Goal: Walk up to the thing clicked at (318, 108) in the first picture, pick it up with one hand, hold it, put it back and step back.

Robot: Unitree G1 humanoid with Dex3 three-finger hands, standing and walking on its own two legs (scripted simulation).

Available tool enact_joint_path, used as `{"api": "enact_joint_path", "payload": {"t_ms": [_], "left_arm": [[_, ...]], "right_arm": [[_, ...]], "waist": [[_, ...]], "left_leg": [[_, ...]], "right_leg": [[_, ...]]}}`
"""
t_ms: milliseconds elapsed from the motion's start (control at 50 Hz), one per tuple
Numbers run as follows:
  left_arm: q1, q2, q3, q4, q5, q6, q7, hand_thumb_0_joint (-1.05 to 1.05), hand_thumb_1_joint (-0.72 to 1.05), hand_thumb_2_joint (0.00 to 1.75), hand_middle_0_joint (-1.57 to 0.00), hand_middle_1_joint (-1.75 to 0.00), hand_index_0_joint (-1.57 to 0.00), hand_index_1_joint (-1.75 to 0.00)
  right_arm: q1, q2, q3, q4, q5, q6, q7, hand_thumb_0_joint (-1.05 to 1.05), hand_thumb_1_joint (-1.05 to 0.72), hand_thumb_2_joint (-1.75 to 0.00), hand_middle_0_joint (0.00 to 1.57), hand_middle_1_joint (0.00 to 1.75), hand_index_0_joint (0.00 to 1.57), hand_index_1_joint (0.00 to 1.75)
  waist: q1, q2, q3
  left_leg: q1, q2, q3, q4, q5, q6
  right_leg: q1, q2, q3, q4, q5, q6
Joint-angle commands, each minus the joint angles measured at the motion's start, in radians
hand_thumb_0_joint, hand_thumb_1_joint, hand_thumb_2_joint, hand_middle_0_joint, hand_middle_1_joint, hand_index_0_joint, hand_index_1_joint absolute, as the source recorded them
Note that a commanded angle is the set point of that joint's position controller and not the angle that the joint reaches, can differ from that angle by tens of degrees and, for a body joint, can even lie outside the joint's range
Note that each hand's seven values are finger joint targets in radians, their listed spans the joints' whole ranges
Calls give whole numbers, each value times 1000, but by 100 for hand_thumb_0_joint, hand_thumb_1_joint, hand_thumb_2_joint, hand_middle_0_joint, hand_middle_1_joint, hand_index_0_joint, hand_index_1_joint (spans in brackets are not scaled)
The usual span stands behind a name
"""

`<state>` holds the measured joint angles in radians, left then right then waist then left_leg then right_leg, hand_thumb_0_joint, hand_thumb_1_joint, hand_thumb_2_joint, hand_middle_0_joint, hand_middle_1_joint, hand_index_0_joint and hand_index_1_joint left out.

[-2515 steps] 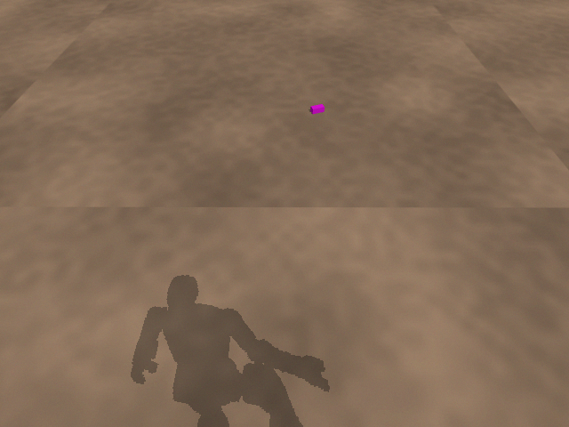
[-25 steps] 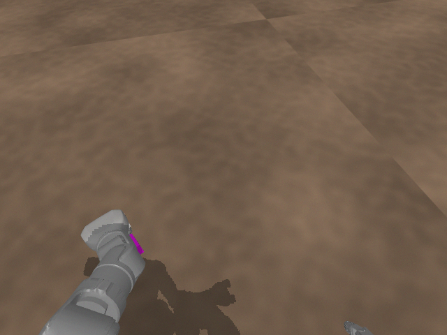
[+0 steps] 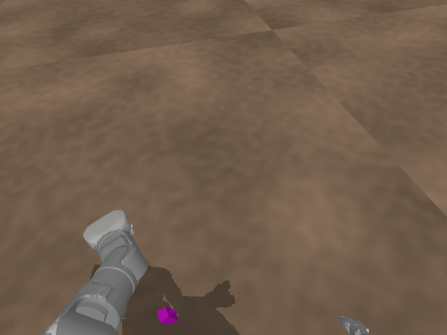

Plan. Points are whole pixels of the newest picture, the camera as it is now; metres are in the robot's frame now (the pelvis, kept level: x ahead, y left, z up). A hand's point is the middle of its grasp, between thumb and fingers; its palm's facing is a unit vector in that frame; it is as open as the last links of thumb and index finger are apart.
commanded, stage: hold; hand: left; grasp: from above
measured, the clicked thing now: (167, 315) +0.32 +0.25 -0.62
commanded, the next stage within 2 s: crouch in 1.10 s
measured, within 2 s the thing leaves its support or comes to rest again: rests again in 0.40 s
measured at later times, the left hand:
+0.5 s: hand (118, 250) +0.30 +0.23 -0.03, palm faces -0.29 -0.30 -0.91, open 7.1 cm
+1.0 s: hand (118, 249) +0.30 +0.23 -0.03, palm faces -0.32 -0.29 -0.90, open 5.9 cm
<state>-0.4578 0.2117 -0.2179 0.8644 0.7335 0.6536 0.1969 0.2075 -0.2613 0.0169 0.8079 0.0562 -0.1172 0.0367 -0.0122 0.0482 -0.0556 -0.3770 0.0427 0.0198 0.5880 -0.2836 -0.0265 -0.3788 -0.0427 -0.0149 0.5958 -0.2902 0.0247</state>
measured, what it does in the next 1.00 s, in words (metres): stands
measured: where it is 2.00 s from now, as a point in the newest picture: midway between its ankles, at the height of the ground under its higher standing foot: outside the picture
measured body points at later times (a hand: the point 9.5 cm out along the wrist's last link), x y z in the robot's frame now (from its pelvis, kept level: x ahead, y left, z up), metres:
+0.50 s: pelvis +0.00 +0.00 +0.00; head +0.01 -0.03 +0.45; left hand +0.31 +0.24 +0.02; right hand +0.16 -0.23 -0.11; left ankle +0.01 +0.14 -0.73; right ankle +0.01 -0.13 -0.73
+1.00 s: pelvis +0.01 +0.00 +0.00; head +0.01 -0.03 +0.45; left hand +0.32 +0.24 +0.02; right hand +0.17 -0.23 -0.11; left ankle +0.01 +0.14 -0.73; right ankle +0.01 -0.13 -0.73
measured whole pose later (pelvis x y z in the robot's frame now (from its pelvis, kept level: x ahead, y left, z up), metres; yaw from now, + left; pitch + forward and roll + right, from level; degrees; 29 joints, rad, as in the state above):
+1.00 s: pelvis +0.01 +0.00 +0.00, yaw +0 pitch +3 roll +0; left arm -0.38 0.23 -0.28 0.68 0.77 0.74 0.08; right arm 0.15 -0.26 0.03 0.76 0.06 -0.12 0.01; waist 0.02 0.06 -0.05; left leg -0.32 0.04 0.02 0.56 -0.28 -0.03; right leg -0.33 -0.04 -0.02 0.57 -0.29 0.02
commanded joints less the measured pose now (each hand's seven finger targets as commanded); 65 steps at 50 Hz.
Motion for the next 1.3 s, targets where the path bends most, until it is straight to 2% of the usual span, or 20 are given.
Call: {"api": "enact_joint_path", "payload": {"t_ms": [0,60,100,300,400,460,480,520,580,660,700,720,800,840,880,920,1080,1160,1200,1280], "left_arm": [[-361,168,19,-189,43,4,28,0,41,33,-85,-41,-85,-41],[-349,172,20,-209,40,11,23,0,41,34,-84,-43,-85,-42],[-346,169,16,-212,43,18,14,0,39,35,-83,-44,-83,-43],[-296,163,6,-265,39,48,-3,0,44,31,-85,-45,-86,-44],[-303,179,7,-329,58,59,-23,0,40,31,-84,-41,-85,-41],[-294,195,12,-344,60,64,-36,0,42,33,-86,-41,-86,-41],[-271,167,-2,-327,57,71,-42,0,43,33,-86,-42,-87,-42],[-268,196,10,-337,71,73,-48,0,45,31,-87,-41,-87,-40],[-239,155,-14,-345,56,81,-66,0,49,28,-89,-42,-90,-40],[-237,186,-3,-374,71,70,-72,0,50,27,-90,-41,-91,-39],[-255,210,13,-426,86,69,-66,0,52,28,-91,-41,-92,-39],[-248,187,-2,-410,87,72,-70,0,53,26,-91,-41,-93,-39],[-253,174,-13,-396,85,82,-71,0,56,26,-94,-40,-96,-37],[-257,204,3,-389,83,81,-74,0,58,25,-95,-41,-97,-38],[-232,152,-24,-335,78,90,-80,0,58,25,-95,-40,-97,-38],[-259,179,-8,-344,73,85,-82,0,59,25,-96,-40,-98,-37],[-283,189,3,-386,90,59,-53,0,65,25,-101,-39,-103,-37],[-294,160,-6,-336,83,68,-38,0,61,22,-98,-39,-101,-36],[-295,171,-3,-357,74,67,-38,0,48,24,-86,-43,-88,-37],[-250,134,-13,-266,63,64,-33,0,62,18,-99,-32,-103,-27]], "right_arm": [[-70,-119,-34,-125,2,-52,-6,0,-89,-90,20,30,20,30],[-78,-116,-31,-129,2,-54,-6,0,-89,-90,20,30,20,30],[-78,-116,-33,-130,1,-54,-5,0,-89,-90,20,30,20,30],[-116,-109,-22,-154,2,-65,-9,0,-90,-90,20,30,20,30],[-119,-109,-25,-159,2,-61,-12,0,-90,-90,20,30,20,30],[-131,-108,-22,-160,5,-58,-15,0,-90,-90,20,30,20,30],[-136,-103,-19,-166,5,-56,-18,0,-90,-90,20,30,20,30],[-133,-109,-21,-168,5,-58,-19,0,-90,-90,20,30,20,30],[-144,-105,-21,-178,8,-60,-20,0,-90,-90,20,30,20,30],[-143,-105,-21,-190,6,-61,-27,0,-90,-90,20,30,20,30],[-149,-101,-23,-191,6,-59,-29,0,-90,-90,20,30,20,30],[-147,-102,-24,-190,7,-58,-29,0,-90,-90,20,30,20,30],[-150,-102,-22,-181,7,-56,-32,0,-90,-90,20,30,20,30],[-147,-102,-20,-182,7,-58,-33,0,-90,-90,20,30,20,30],[-150,-103,-24,-179,7,-56,-29,0,-90,-90,20,30,20,30],[-143,-108,-24,-181,7,-59,-28,0,-90,-90,20,30,20,30],[-137,-100,-26,-187,2,-58,-24,0,-90,-90,20,30,20,30],[-125,-106,-29,-170,0,-56,-19,0,-90,-90,20,30,20,30],[-133,-106,-28,-171,2,-56,-20,0,-84,-88,20,30,20,30],[-118,-111,-28,-166,0,-61,-16,0,-86,-89,20,30,20,30]], "waist": [[0,-50,-258],[14,-40,-254],[6,-43,-269],[22,-54,-227],[25,-52,-266],[28,-39,-261],[22,-52,-240],[27,-64,-231],[25,-70,-224],[22,-72,-225],[38,-37,-266],[25,-56,-263],[25,-73,-255],[38,-62,-245],[26,-78,-227],[28,-76,-227],[37,-26,-272],[19,-59,-262],[34,-35,-263],[17,-96,-203]], "left_leg": [[113,-51,12,-84,189,30],[109,-55,16,-87,180,30],[123,-53,17,-83,210,32],[115,-53,11,-100,165,31],[144,-56,13,-83,247,35],[145,-59,16,-89,228,36],[140,-60,14,-90,224,35],[132,-57,9,-94,207,35],[136,-58,10,-97,194,37],[140,-58,7,-94,191,37],[160,-63,14,-86,223,34],[168,-59,11,-86,237,36],[166,-60,13,-76,263,40],[154,-60,12,-87,249,37],[152,-57,12,-84,255,39],[146,-58,12,-87,239,39],[162,-56,13,-85,264,31],[165,-51,10,-81,278,34],[165,-52,13,-87,266,33],[127,-55,12,-86,215,38]], "right_leg": [[114,65,-15,-84,186,-24],[129,62,-15,-92,176,-24],[130,63,-14,-87,207,-23],[128,63,-14,-104,152,-23],[155,60,-12,-94,242,-20],[153,57,-8,-97,225,-19],[142,59,-11,-102,218,-18],[139,60,-8,-106,193,-19],[134,58,-8,-108,181,-18],[130,58,-8,-110,175,-17],[148,53,-1,-104,209,-16],[146,56,-2,-99,224,-15],[151,54,-4,-98,267,-10],[155,56,-8,-102,241,-14],[143,58,-10,-99,247,-15],[140,57,-8,-101,230,-15],[156,60,-10,-89,248,-22],[153,62,-11,-90,270,-19],[160,60,-13,-97,256,-22],[133,56,-12,-107,212,-18]]}}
